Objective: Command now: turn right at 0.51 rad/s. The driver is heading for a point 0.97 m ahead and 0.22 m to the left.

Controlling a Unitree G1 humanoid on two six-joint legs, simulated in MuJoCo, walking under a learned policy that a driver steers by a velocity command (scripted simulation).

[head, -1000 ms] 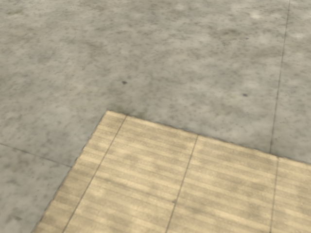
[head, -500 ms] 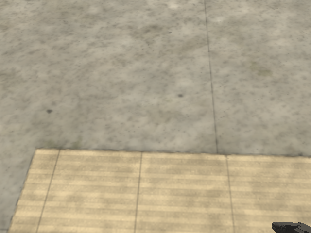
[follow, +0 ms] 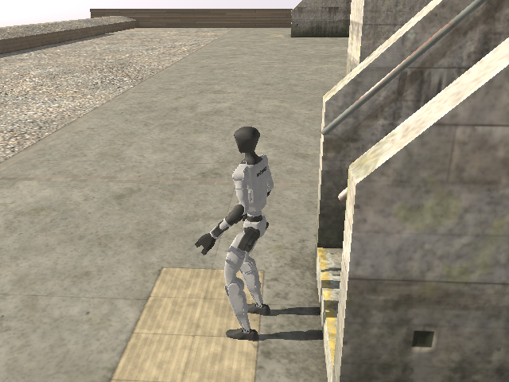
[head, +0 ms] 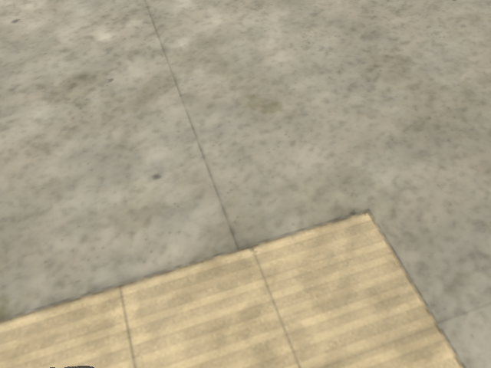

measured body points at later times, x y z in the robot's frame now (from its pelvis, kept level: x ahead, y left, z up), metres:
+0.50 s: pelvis +0.02 -0.02 +0.00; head +0.04 -0.01 +0.45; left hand +0.21 +0.21 -0.11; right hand +0.12 -0.30 -0.11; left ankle +0.02 +0.12 -0.74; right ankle -0.01 -0.11 -0.73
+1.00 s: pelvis +0.02 +0.01 +0.00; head +0.04 +0.01 +0.45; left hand +0.14 +0.26 -0.13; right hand +0.11 -0.27 -0.13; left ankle +0.02 +0.12 -0.73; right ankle -0.01 -0.11 -0.73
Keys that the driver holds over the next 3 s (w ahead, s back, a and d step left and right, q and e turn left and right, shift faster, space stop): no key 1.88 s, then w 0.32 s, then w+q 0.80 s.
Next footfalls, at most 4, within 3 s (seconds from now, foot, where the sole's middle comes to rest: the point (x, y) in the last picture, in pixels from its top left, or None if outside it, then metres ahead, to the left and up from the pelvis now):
0.02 right None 0.03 -0.12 -0.77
0.44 left None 0.06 0.12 -0.77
2.62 left None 0.44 0.08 -0.77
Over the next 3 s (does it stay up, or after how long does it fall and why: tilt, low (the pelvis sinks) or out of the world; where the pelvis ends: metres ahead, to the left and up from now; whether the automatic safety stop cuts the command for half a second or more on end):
stays up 0.49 0.01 0.01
